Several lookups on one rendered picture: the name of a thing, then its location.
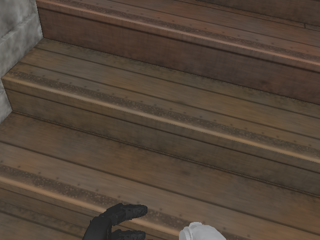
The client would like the robot left hand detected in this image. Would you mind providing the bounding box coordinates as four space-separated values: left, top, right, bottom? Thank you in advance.
82 203 153 240

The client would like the robot right thigh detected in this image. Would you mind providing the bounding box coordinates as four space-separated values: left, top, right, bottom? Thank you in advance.
179 224 226 240

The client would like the right robot shin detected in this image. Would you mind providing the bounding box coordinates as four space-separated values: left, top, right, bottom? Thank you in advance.
189 222 202 227

